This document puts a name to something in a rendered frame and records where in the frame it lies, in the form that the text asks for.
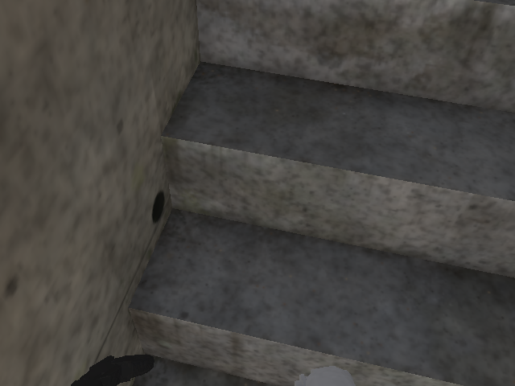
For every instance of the right robot thigh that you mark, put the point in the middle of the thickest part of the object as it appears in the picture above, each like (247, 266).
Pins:
(326, 376)

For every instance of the left robot hand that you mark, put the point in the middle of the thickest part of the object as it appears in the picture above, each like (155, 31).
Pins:
(112, 371)

